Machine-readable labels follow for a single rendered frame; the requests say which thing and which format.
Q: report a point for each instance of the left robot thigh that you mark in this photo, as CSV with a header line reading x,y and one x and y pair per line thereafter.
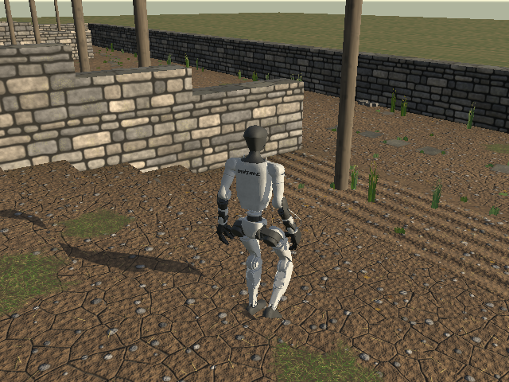
x,y
252,245

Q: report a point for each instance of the robot right forearm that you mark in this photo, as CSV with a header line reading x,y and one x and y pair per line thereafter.
x,y
287,218

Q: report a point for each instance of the robot left hand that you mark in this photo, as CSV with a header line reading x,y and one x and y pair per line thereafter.
x,y
226,230

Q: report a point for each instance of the robot right hand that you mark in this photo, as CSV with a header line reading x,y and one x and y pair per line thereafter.
x,y
296,237

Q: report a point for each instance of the robot right upper arm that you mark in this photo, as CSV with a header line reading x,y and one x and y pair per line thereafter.
x,y
277,172

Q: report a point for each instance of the robot left forearm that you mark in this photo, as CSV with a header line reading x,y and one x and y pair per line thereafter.
x,y
222,210

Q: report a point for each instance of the robot left shin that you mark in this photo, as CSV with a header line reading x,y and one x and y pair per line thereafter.
x,y
253,279

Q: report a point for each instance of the robot left upper arm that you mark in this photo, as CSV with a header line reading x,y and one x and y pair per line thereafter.
x,y
227,179

